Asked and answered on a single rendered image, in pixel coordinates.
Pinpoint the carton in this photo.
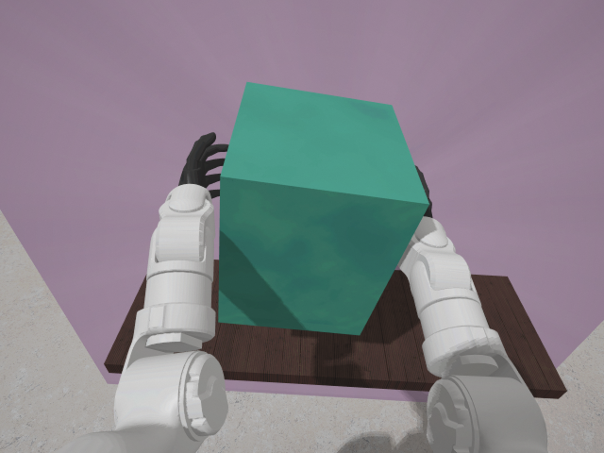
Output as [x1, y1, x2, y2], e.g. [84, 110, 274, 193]
[218, 82, 429, 335]

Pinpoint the robot right upper arm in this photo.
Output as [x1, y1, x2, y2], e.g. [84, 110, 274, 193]
[427, 375, 548, 453]

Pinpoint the left robot hand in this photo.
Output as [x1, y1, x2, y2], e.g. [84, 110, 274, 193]
[178, 132, 229, 199]

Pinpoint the right robot hand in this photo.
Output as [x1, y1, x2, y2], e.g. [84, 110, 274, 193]
[415, 165, 433, 218]

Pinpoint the left robot forearm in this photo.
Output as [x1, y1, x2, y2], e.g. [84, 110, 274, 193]
[114, 184, 216, 426]

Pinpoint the table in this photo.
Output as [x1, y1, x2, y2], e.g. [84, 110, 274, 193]
[104, 260, 567, 453]

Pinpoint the right robot forearm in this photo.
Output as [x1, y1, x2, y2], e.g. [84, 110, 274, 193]
[397, 216, 547, 447]

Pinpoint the robot left upper arm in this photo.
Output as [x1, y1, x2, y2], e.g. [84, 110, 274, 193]
[55, 350, 228, 453]

